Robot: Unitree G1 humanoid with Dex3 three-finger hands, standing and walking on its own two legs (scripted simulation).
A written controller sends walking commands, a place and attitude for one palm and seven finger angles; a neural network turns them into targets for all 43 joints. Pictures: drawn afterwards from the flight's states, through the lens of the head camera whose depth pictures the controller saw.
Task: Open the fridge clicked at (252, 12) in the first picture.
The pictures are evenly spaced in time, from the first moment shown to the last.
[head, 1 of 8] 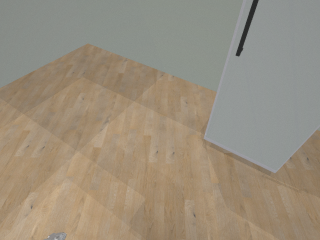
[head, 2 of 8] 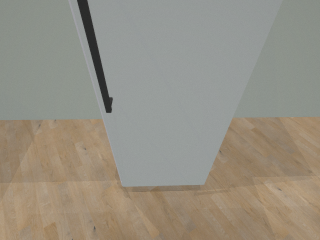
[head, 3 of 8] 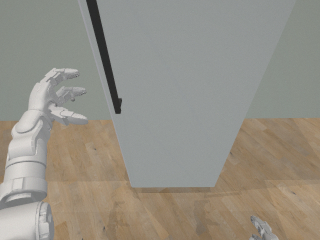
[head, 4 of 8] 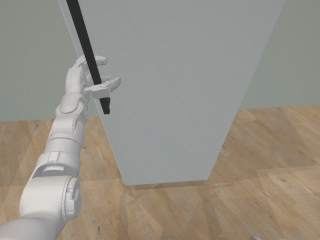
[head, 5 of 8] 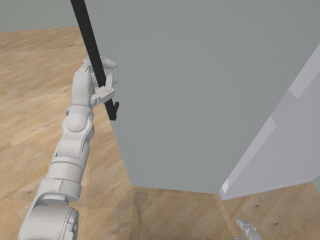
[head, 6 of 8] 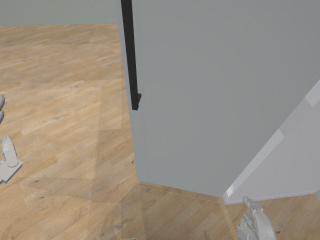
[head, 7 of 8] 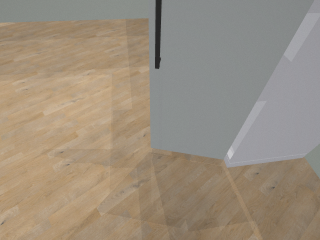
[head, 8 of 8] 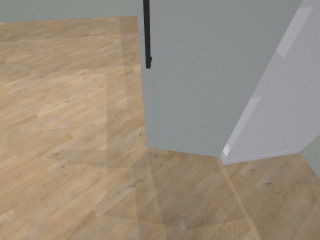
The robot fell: no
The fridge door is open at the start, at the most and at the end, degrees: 0 76 72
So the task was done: yes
